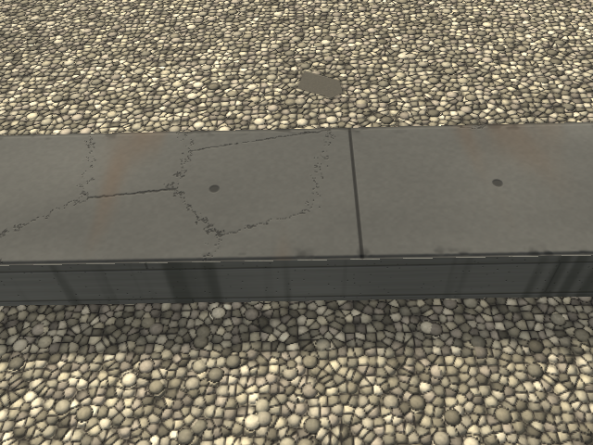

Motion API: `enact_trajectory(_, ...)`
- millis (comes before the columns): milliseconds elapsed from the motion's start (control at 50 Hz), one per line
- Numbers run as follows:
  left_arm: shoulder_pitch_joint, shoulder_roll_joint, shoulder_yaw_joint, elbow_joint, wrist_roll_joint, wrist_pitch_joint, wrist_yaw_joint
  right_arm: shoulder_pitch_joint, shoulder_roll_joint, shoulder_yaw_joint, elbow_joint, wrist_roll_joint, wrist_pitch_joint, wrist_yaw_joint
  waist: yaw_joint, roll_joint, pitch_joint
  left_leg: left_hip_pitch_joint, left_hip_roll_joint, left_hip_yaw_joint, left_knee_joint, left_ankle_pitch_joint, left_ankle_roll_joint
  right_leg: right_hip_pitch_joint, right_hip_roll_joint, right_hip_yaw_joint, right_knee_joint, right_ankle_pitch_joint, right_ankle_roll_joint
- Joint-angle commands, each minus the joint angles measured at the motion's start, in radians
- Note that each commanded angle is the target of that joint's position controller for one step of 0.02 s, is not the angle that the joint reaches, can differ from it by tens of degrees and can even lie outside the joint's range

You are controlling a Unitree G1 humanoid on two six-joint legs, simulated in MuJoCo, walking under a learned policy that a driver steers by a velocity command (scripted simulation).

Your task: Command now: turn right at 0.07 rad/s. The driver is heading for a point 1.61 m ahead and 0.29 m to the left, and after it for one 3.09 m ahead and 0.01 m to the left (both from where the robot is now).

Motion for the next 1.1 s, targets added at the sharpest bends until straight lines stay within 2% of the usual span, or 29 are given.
enact_trajectory(20,0.010,0.135,0.028,-0.017,-0.005,-0.022,0.011,0.001,-0.104,-0.025,-0.020,0.001,-0.021,-0.003,0.016,-0.095,-0.017,0.040,0.068,-0.079,-0.050,0.108,0.008,-0.041,-0.142,0.139,-0.114,0.155,-0.027)
enact_trajectory(60,0.009,0.130,0.025,0.000,-0.005,-0.023,0.011,0.004,-0.098,-0.023,0.008,0.001,-0.021,-0.007,0.016,-0.067,-0.008,0.039,0.070,-0.082,-0.058,0.103,0.004,-0.045,-0.138,0.136,-0.116,0.140,-0.031)
enact_trajectory(200,0.019,0.126,0.021,0.080,-0.005,-0.029,0.015,0.014,-0.092,-0.020,0.100,0.002,-0.020,-0.013,0.013,-0.029,-0.001,0.061,0.083,-0.091,-0.071,0.113,0.005,-0.058,-0.129,0.127,-0.130,0.133,-0.035)
enact_trajectory(520,0.092,0.094,0.004,0.239,-0.008,-0.031,0.026,0.032,-0.062,-0.002,0.256,0.004,-0.016,-0.029,0.017,-0.026,0.010,0.069,0.094,-0.095,-0.068,0.119,0.016,-0.055,-0.117,0.103,-0.132,0.174,-0.033)
enact_trajectory(540,0.108,0.094,0.004,0.249,-0.007,-0.030,0.026,0.040,-0.057,0.000,0.265,0.002,-0.015,-0.029,0.020,-0.032,-0.010,0.073,0.081,-0.085,-0.061,0.042,0.019,-0.049,-0.109,0.103,-0.143,0.069,-0.039)
enact_trajectory(580,0.129,0.138,0.023,0.257,-0.005,-0.018,0.026,0.035,-0.064,-0.008,0.261,-0.004,-0.010,-0.025,0.029,-0.079,0.022,0.002,0.016,-0.032,0.032,-0.221,0.037,-0.083,-0.102,0.143,-0.160,-0.292,-0.081)
enact_trajectory(600,0.151,0.152,0.033,0.259,-0.001,-0.011,0.023,0.014,-0.062,-0.009,0.249,-0.011,-0.008,-0.020,0.044,-0.103,0.071,-0.089,-0.007,-0.016,0.088,-0.310,0.045,-0.100,-0.132,0.202,-0.193,-0.458,-0.113)
enact_trajectory(640,0.210,0.169,0.048,0.273,0.000,-0.009,0.020,-0.034,-0.020,0.000,0.215,-0.027,-0.014,-0.008,0.072,-0.168,0.153,-0.240,-0.022,0.035,0.231,-0.275,0.052,-0.086,-0.257,0.370,-0.279,-0.608,-0.188)
enact_trajectory(660,0.222,0.157,0.050,0.276,0.002,-0.014,0.019,-0.055,-0.017,0.001,0.199,-0.029,-0.024,-0.005,0.078,-0.170,0.170,-0.281,0.005,0.021,0.290,-0.238,0.059,-0.082,-0.301,0.419,-0.303,-0.574,-0.216)
enact_trajectory(700,0.221,0.154,0.056,0.274,0.012,-0.032,0.015,-0.073,-0.040,-0.008,0.173,-0.020,-0.049,0.005,0.073,-0.143,0.147,-0.343,0.033,-0.008,0.339,-0.266,0.072,-0.012,-0.321,0.415,-0.301,-0.434,-0.233)
enact_trajectory(740,0.193,0.152,0.062,0.270,0.006,-0.047,0.011,-0.050,-0.040,-0.013,0.165,-0.009,-0.071,0.012,0.044,-0.136,0.125,-0.262,0.033,0.008,0.239,-0.222,0.081,-0.021,-0.290,0.332,-0.261,-0.307,-0.211)
enact_trajectory(760,0.161,0.146,0.063,0.263,-0.001,-0.052,0.009,0.000,-0.028,-0.015,0.178,-0.004,-0.079,0.013,0.010,-0.127,0.109,-0.141,0.012,0.035,0.149,-0.157,0.084,-0.079,-0.254,0.270,-0.228,-0.256,-0.187)
enact_trajectory(780,0.121,0.140,0.063,0.252,-0.008,-0.053,0.008,0.098,-0.012,-0.017,0.213,0.001,-0.083,0.011,-0.040,-0.107,0.091,0.045,-0.023,0.068,0.044,-0.083,0.083,-0.183,-0.208,0.204,-0.165,-0.228,-0.161)
enact_trajectory(800,0.104,0.113,0.056,0.238,-0.003,-0.060,0.006,0.210,-0.035,-0.030,0.255,0.000,-0.088,0.004,-0.078,-0.043,0.060,0.246,-0.016,0.022,-0.007,-0.085,0.080,-0.308,-0.154,0.141,-0.048,-0.186,-0.132)
enact_trajectory(820,0.070,0.045,0.035,0.206,-0.005,-0.072,-0.002,0.340,-0.119,-0.051,0.274,-0.016,-0.096,-0.008,-0.131,0.178,0.009,0.378,0.209,-0.319,-0.191,-0.335,0.117,-0.444,-0.032,-0.015,0.275,-0.156,-0.078)
enact_trajectory(840,0.057,0.055,0.039,0.173,0.011,-0.079,-0.009,0.429,-0.198,-0.070,0.307,-0.003,-0.088,-0.005,-0.121,0.282,0.014,0.389,0.379,-0.644,-0.299,-0.491,0.197,-0.597,0.034,-0.083,0.505,-0.281,-0.065)
enact_trajectory(860,0.042,0.104,0.051,0.177,0.031,-0.078,-0.015,0.333,-0.129,-0.054,0.287,-0.005,-0.081,-0.005,-0.057,0.110,0.091,0.287,0.376,-0.607,-0.286,-0.516,0.207,-0.620,-0.044,-0.021,0.642,-0.225,-0.078)
enact_trajectory(880,0.051,0.074,0.046,0.189,0.025,-0.083,-0.028,0.239,-0.093,-0.043,0.248,-0.007,-0.089,0.001,-0.014,0.043,0.127,0.212,0.334,-0.521,-0.287,-0.438,0.194,-0.613,-0.082,-0.007,0.675,-0.120,-0.080)
enact_trajectory(900,0.069,0.052,0.041,0.201,0.018,-0.087,-0.037,0.184,-0.077,-0.038,0.228,-0.006,-0.097,0.002,0.014,0.026,0.120,0.183,0.290,-0.428,-0.299,-0.313,0.176,-0.581,-0.107,-0.011,0.668,-0.044,-0.070)
enact_trajectory(920,0.063,0.058,0.045,0.203,0.019,-0.088,-0.043,0.170,-0.061,-0.030,0.222,-0.005,-0.107,0.000,0.026,0.025,0.107,0.180,0.260,-0.355,-0.306,-0.189,0.164,-0.562,-0.122,-0.025,0.652,0.005,-0.059)
enact_trajectory(940,0.062,0.060,0.046,0.206,0.023,-0.083,-0.047,0.179,-0.044,-0.023,0.231,-0.004,-0.116,-0.001,0.030,0.036,0.089,0.191,0.228,-0.285,-0.300,-0.048,0.151,-0.549,-0.122,-0.044,0.648,0.038,-0.045)
enact_trajectory(1000,0.006,0.050,0.047,0.184,0.021,-0.067,-0.048,0.269,-0.039,-0.014,0.272,0.004,-0.128,-0.006,0.026,0.051,0.061,0.238,0.195,-0.164,-0.253,0.341,0.142,-0.582,-0.109,-0.099,0.642,0.079,-0.021)
enact_trajectory(1100,-0.218,0.020,0.028,0.096,0.008,-0.059,-0.047,0.305,-0.025,0.002,0.288,-0.001,-0.129,-0.014,-0.006,0.067,0.108,0.194,0.155,-0.080,-0.264,0.534,0.139,-0.561,-0.072,-0.172,0.392,0.155,-0.003)
Keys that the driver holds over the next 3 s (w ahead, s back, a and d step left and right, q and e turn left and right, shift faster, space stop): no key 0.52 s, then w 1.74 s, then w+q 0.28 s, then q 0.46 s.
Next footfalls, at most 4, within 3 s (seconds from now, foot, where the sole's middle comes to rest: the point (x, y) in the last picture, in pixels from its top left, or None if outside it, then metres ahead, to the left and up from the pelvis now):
1.28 right None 0.45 -0.02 -0.78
1.80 left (251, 369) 0.71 0.14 -0.78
2.32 right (320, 214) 1.05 -0.04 -0.61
2.84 left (264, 155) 1.29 0.11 -0.61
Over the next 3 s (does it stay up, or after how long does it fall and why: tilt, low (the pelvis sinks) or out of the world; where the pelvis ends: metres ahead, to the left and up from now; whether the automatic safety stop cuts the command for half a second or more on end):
stays up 1.18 0.05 0.16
